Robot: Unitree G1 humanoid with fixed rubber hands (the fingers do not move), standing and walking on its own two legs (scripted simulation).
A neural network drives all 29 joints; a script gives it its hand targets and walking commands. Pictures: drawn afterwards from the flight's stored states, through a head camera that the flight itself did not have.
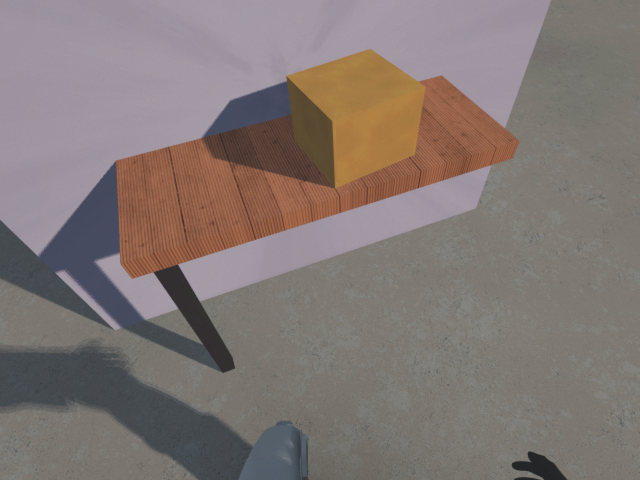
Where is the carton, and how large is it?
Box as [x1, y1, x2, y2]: [286, 49, 425, 187]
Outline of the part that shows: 370,49 286,76 295,141 334,187 344,184 414,154 425,87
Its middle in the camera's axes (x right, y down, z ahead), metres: +0.07 -0.26 +0.83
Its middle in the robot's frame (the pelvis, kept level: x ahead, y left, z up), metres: +0.79 +0.02 -0.01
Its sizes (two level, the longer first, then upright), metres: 0.204 0.191 0.162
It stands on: a table, 0.66 m high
